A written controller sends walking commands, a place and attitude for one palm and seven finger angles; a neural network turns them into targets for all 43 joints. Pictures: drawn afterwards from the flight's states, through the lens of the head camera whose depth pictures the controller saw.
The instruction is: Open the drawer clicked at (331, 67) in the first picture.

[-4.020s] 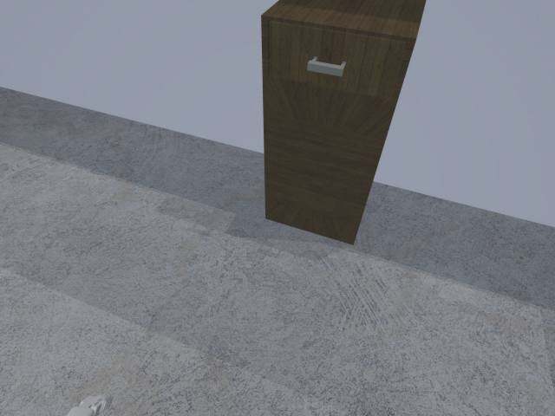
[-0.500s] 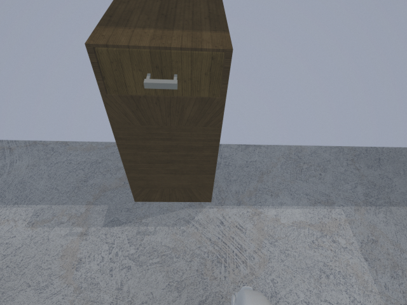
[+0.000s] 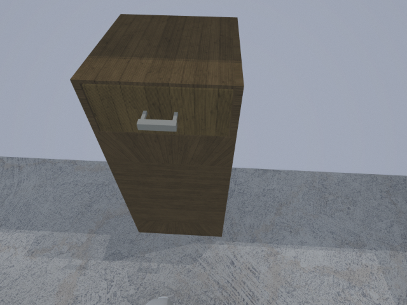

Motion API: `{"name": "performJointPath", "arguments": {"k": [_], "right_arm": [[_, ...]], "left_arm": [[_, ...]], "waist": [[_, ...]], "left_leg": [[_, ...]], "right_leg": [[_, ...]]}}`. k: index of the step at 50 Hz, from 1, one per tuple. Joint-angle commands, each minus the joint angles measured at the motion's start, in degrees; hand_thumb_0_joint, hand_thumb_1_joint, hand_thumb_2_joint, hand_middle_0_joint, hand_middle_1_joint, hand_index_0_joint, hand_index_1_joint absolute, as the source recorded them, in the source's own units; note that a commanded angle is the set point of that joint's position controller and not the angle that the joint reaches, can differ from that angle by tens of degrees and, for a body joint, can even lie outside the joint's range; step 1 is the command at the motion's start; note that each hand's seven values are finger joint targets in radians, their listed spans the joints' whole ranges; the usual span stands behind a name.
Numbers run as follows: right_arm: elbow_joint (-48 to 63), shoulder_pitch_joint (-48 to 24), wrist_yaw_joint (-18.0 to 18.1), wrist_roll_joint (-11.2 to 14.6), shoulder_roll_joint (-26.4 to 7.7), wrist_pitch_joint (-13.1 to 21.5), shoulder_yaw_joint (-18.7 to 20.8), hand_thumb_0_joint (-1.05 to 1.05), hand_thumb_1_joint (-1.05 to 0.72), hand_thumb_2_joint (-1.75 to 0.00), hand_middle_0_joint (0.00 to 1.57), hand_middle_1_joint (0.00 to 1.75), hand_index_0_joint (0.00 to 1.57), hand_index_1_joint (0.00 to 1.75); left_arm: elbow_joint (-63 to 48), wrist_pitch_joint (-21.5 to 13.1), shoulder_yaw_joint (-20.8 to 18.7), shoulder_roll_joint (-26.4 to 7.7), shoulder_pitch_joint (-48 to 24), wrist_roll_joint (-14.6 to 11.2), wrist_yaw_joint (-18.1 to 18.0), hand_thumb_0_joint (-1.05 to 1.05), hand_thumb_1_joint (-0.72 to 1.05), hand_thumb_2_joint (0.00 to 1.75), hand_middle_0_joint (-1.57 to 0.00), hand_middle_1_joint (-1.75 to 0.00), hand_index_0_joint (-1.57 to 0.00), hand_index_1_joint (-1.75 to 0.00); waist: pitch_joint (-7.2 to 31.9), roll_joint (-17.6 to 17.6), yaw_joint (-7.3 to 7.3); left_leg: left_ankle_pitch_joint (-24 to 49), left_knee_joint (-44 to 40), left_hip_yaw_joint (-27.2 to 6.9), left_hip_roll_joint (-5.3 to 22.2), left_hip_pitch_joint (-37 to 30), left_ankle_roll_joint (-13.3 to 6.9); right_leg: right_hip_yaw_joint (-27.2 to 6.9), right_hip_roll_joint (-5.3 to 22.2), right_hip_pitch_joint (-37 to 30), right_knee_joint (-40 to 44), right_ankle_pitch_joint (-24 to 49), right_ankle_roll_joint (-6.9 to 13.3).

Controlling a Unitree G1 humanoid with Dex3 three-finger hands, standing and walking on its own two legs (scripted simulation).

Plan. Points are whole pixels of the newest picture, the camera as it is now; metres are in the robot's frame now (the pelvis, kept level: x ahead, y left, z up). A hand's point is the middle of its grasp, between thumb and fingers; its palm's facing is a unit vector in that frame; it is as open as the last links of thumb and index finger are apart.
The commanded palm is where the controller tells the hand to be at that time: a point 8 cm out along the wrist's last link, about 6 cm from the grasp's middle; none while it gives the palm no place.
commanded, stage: come to a stop and stand still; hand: left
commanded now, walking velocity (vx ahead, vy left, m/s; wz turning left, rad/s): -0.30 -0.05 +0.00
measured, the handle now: (158, 120) +0.55 +0.15 +0.04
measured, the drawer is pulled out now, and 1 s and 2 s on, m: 0.00 0.00 0.00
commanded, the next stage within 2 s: look again from close up in 1.60 s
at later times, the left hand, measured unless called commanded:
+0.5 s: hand out of the picture +0.00 +0.15 -0.16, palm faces +0.06 -0.95 -0.30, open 7.4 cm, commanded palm none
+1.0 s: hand out of the picture -0.08 +0.16 -0.17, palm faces +0.12 -0.97 -0.20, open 7.4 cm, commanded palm none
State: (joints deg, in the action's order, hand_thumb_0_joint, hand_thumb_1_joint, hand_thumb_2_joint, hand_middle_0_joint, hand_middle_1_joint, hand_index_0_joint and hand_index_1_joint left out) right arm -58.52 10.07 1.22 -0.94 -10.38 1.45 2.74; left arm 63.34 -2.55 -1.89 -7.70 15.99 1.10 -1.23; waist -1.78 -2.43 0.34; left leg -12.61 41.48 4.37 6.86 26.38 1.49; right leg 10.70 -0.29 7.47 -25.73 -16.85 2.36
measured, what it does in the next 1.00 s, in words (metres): steps on the spot: left foot, then right foot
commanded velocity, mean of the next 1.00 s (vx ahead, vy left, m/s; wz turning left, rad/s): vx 0.00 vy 0.05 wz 0.00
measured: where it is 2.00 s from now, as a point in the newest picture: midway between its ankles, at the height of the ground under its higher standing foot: outside the picture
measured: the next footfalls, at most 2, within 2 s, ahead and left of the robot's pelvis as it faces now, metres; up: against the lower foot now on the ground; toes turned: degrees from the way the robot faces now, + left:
left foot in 0.04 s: +0.14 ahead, +0.13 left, +0.00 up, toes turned +7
right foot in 0.40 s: +0.01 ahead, -0.15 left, +0.00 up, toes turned -6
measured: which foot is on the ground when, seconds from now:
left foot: up 0.00-0.02, down 0.04-0.40, up 0.42-0.92, down 0.94-1.00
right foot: down 0.00-0.06, up 0.08-0.38, down 0.40-1.00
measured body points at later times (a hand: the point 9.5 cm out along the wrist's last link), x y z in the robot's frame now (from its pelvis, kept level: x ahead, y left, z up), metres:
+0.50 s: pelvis -0.02 -0.05 +0.00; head -0.03 -0.09 +0.44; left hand -0.01 +0.20 -0.13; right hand +0.03 -0.29 -0.17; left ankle +0.04 +0.11 -0.69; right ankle -0.03 -0.14 -0.74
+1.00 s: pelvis -0.04 -0.02 +0.00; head -0.03 -0.02 +0.45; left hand -0.08 +0.21 -0.16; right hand +0.02 -0.25 -0.15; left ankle -0.06 +0.11 -0.74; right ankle -0.03 -0.14 -0.74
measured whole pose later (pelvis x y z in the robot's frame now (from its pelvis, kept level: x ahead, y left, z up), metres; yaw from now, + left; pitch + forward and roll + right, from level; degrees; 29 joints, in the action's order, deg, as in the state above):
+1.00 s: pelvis -0.04 -0.02 +0.00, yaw +1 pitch +0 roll +0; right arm -61.0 12.2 1.7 -0.7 -9.9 -0.8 1.4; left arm 64.6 1.8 -2.3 -8.7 19.0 0.9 -1.4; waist -0.4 0.2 -2.5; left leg -16.2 26.8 2.2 1.8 10.4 1.0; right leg 5.6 3.9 13.9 -28.5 -14.0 -1.0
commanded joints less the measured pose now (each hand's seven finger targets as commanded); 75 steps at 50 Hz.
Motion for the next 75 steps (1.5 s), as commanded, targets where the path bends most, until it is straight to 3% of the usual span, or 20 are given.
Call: {"name": "performJointPath", "arguments": {"k": [1, 3, 5, 7, 11, 14, 16, 18, 19, 20, 21, 25, 29, 36, 40, 44, 47, 48, 53, 75], "right_arm": [[-2.3, 9.7, 0.0, 0.0, -1.6, 0.4, -0.9, 0.0, -0.9, -0.9, 0.2, 0.3, 0.2, 0.3], [-1.4, 10.2, 0.8, 0.3, -7.6, 0.0, 0.5, 0.0, -0.9, -0.9, 0.2, 0.3, 0.2, 0.3], [-0.8, 7.6, 1.6, 0.2, -8.6, -0.9, 0.7, 0.0, -0.9, -0.9, 0.2, 0.3, 0.2, 0.3], [0.4, 6.2, 2.3, 0.0, -9.1, -1.6, 1.2, 0.0, -0.9, -0.9, 0.2, 0.3, 0.2, 0.3], [3.0, 1.1, 2.0, -0.4, -9.7, -2.3, 2.4, 0.0, -0.9, -0.9, 0.2, 0.3, 0.2, 0.3], [4.2, -1.0, 1.4, -0.5, -9.4, -2.5, 3.0, 0.0, -0.9, -0.9, 0.2, 0.3, 0.2, 0.3], [4.8, -3.0, 0.8, -0.8, -9.0, -2.9, 3.2, 0.0, -0.9, -0.9, 0.2, 0.3, 0.2, 0.3], [5.3, -4.9, 0.1, -0.5, -7.5, -3.6, 2.9, 0.0, -0.9, -0.9, 0.2, 0.3, 0.2, 0.3], [5.4, -3.8, -0.4, 0.0, -4.1, -4.2, 2.4, 0.0, -0.9, -0.9, 0.2, 0.3, 0.2, 0.3], [6.8, -3.9, -0.9, 0.2, -0.3, -4.7, 1.6, 0.0, -0.9, -0.9, 0.2, 0.3, 0.2, 0.3], [7.2, -5.7, -1.2, -0.1, -3.2, -5.0, 2.1, 0.0, -0.9, -0.9, 0.2, 0.3, 0.2, 0.3], [1.5, 4.1, -1.9, -0.9, -4.0, -4.7, 2.1, 0.0, -0.9, -0.9, 0.2, 0.3, 0.2, 0.3], [1.0, 4.7, -1.9, -0.8, -4.7, -3.1, 1.7, 0.0, -0.9, -0.9, 0.2, 0.3, 0.2, 0.3], [2.0, 3.0, -0.9, -0.3, -4.3, -3.1, 0.5, 0.0, -0.9, -0.9, 0.2, 0.3, 0.2, 0.3], [1.2, 3.8, -0.9, 0.3, -2.6, -2.8, 0.0, 0.0, -0.9, -0.9, 0.2, 0.3, 0.2, 0.3], [-1.9, 9.9, -0.4, 0.5, -2.1, -1.9, -0.5, 0.0, -0.9, -0.9, 0.2, 0.3, 0.2, 0.3], [-1.5, 7.9, 0.4, 0.0, -7.7, -1.1, -0.2, 0.0, -0.9, -0.9, 0.2, 0.3, 0.2, 0.3], [-0.9, 5.5, 0.5, -0.1, -7.9, -1.4, -0.4, 0.0, -0.9, -0.9, 0.2, 0.3, 0.2, 0.3], [-2.3, 4.4, 1.0, 0.3, -4.8, -0.6, -1.5, 0.0, -0.9, -0.9, 0.2, 0.3, 0.2, 0.3], [-6.0, 10.7, 1.4, 0.4, -3.8, 0.5, -1.9, 0.0, -0.9, -0.9, 0.2, 0.3, 0.2, 0.3]], "left_arm": [[-2.0, 0.4, -0.3, -5.2, 3.3, -0.3, -1.0, 0.0, 0.9, 0.9, -0.2, -0.3, -0.2, -0.3], [-2.9, 1.8, -0.3, -4.2, 7.1, -0.8, -1.7, 0.0, 0.9, 0.9, -0.2, -0.3, -0.2, -0.3], [-3.1, 3.2, -0.5, -4.9, 8.2, -0.6, -1.7, 0.0, 0.9, 0.9, -0.2, -0.3, -0.2, -0.3], [-4.5, 4.2, -1.4, -6.2, 5.7, -0.3, -1.5, 0.0, 0.9, 0.9, -0.2, -0.3, -0.2, -0.3], [-6.5, 4.6, -2.3, -5.3, 4.8, -0.3, -0.8, 0.0, 0.9, 0.9, -0.2, -0.3, -0.2, -0.3], [-7.5, 4.9, -2.5, -4.3, 5.1, -0.2, -0.4, 0.0, 0.9, 0.9, -0.2, -0.3, -0.2, -0.3], [-7.4, 4.8, -2.4, -3.3, 6.5, -0.2, -0.3, 0.0, 0.9, 0.9, -0.2, -0.3, -0.2, -0.3], [-5.1, 4.1, -2.4, -3.9, 13.0, 0.1, -0.3, 0.0, 0.9, 0.9, -0.2, -0.3, -0.2, -0.3], [-4.9, 3.6, -2.6, -7.2, 13.7, 1.0, -0.5, 0.0, 0.9, 0.9, -0.2, -0.3, -0.2, -0.3], [-7.0, 3.2, -2.6, -12.0, 9.0, 1.4, -0.6, 0.0, 0.9, 0.9, -0.2, -0.3, -0.2, -0.3], [-9.8, 3.6, -2.4, -13.3, 3.1, 0.9, -0.9, 0.0, 0.9, 0.9, -0.2, -0.3, -0.2, -0.3], [-10.2, 2.0, -2.2, -10.5, -3.9, 0.5, -0.8, 0.0, 0.9, 0.9, -0.2, -0.3, -0.2, -0.3], [-7.5, 1.0, -2.5, -10.0, 5.3, 0.0, -0.7, 0.0, 0.9, 0.9, -0.2, -0.3, -0.2, -0.3], [-4.8, 1.1, -2.9, -10.0, 9.0, 0.5, -1.3, 0.0, 0.9, 0.9, -0.2, -0.3, -0.2, -0.3], [-4.1, 1.6, -2.8, -10.6, 6.7, 0.8, -1.0, 0.0, 0.9, 0.9, -0.2, -0.3, -0.2, -0.3], [-3.2, 2.2, -2.2, -9.3, 1.8, 0.2, -0.8, 0.0, 0.9, 0.9, -0.2, -0.3, -0.2, -0.3], [-2.8, 2.8, -0.8, -4.1, 3.7, -0.4, -0.5, 0.0, 0.9, 0.9, -0.2, -0.3, -0.2, -0.3], [-2.3, 2.7, -0.6, -3.5, 3.7, -0.1, -0.4, 0.0, 0.9, 0.9, -0.2, -0.3, -0.2, -0.3], [0.9, 2.5, 0.0, -5.0, 4.9, 0.1, -0.2, 0.0, 0.9, 0.9, -0.2, -0.3, -0.2, -0.3], [2.0, 2.4, 0.6, -5.1, 3.1, -0.5, -0.9, 0.0, 0.9, 0.9, -0.2, -0.3, -0.2, -0.3]], "waist": [[3.4, 3.8, 1.04], [5.3, -7.1, 0.58], [2.8, -14.2, -0.02], [2.2, -12.0, 0.78], [8.2, -4.8, -0.03], [9.6, -5.8, -0.33], [7.7, -9.1, -1.03], [5.8, -5.3, -4.11], [3.6, 7.0, -4.18], [-1.4, 22.2, -3.3], [-5.0, 18.6, -3.26], [-7.4, 11.9, 1.52], [-1.4, 8.8, -2.66], [2.0, 11.0, -4.74], [2.3, 13.1, -3.92], [2.8, 12.5, 0.08], [0.6, -3.8, -1.34], [-2.0, -1.7, -2.15], [-3.3, -2.6, -2.18], [-1.0, 2.2, -1.35]], "left_leg": [[27.1, -14.6, -1.0, 0.3, -19.3, -0.1], [54.1, -13.7, -8.8, 11.1, -24.8, -6.2], [57.1, -19.4, -12.6, 15.6, -20.4, -11.3], [51.3, -20.6, -12.5, 16.5, -16.7, -13.4], [39.3, -18.6, -9.1, 14.1, -20.5, -12.9], [25.2, -20.1, -7.5, 12.7, -16.1, -11.5], [7.9, -22.5, -7.8, 11.2, -9.6, -9.9], [-13.8, -20.5, -5.1, 5.9, 0.2, -5.5], [-18.7, -11.7, -1.5, -0.1, 4.4, -2.0], [-17.5, 0.5, 0.1, -5.4, 7.3, 0.7], [-14.9, 8.3, -5.0, -3.7, 2.4, -0.2], [-2.5, 17.4, -5.1, -3.8, 1.4, -0.3], [-1.6, 14.0, -4.0, -4.6, 7.2, 1.1], [-9.8, 5.7, -4.4, -3.6, 4.5, 1.5], [-11.0, -3.3, -2.4, -5.0, -4.9, 0.4], [1.7, -18.5, -0.7, -5.6, -20.4, -0.4], [0.4, -25.6, -12.5, 6.6, -16.6, -4.9], [-5.6, -27.4, -12.1, 6.8, -10.5, -5.5], [2.6, -25.4, -6.8, 1.1, -11.6, -3.2], [15.9, -24.2, -5.3, 0.5, -17.3, -2.6]], "right_leg": [[-5.4, 8.8, 5.2, -2.7, 27.5, 1.0], [-4.7, 4.8, 9.7, -7.3, 4.1, -2.5], [-5.9, 3.1, 11.1, -20.6, -16.7, -3.5], [-9.9, 3.2, 13.2, -31.9, -18.9, -3.1], [-10.7, 2.6, 17.2, -36.1, -14.2, -3.8], [-8.8, 2.9, 13.3, -29.7, -12.5, -3.9], [-7.1, 3.0, 7.8, -20.7, -10.1, -3.1], [-5.2, 2.5, -2.2, -5.8, -1.8, -2.8], [-13.3, 7.7, -0.8, 5.9, -9.7, -1.5], [-31.8, 19.8, 9.5, 18.4, -28.1, 2.7], [-34.6, 23.3, 22.2, 23.7, -35.2, 4.7], [-23.1, 16.1, 19.8, 19.3, -17.5, 0.6], [-19.8, 16.7, -1.7, 14.0, 1.0, 2.7], [-21.5, 20.7, -8.9, 10.1, 18.6, 7.4], [-19.6, 18.7, -2.7, 10.2, 17.7, 7.2], [-14.4, 12.8, 7.6, 6.7, 6.8, 2.2], [-7.3, 5.7, 10.3, 0.4, -0.9, -2.5], [-6.8, 5.1, 7.1, 0.8, 0.2, -2.8], [-8.8, 6.8, 3.1, 4.1, 9.7, -2.9], [-8.1, 7.4, -0.3, 4.3, 13.7, -3.2]]}}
